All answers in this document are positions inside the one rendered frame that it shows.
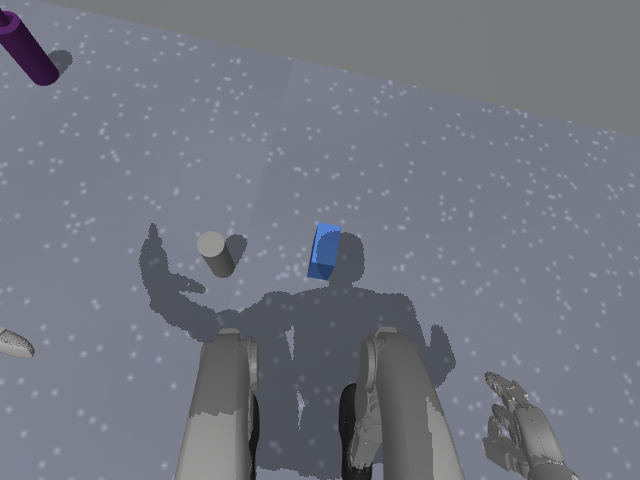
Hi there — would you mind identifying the right robot foot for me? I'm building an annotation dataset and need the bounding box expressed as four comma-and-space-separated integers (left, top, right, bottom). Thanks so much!
339, 383, 372, 480

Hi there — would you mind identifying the right robot arm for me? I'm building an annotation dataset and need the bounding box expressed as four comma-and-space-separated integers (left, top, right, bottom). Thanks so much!
528, 463, 580, 480

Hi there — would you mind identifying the right robot hand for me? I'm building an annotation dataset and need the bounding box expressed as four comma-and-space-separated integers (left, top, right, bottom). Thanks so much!
483, 372, 566, 479

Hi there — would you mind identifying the left robot hand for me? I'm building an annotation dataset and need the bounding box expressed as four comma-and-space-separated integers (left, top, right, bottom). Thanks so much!
0, 326, 35, 358

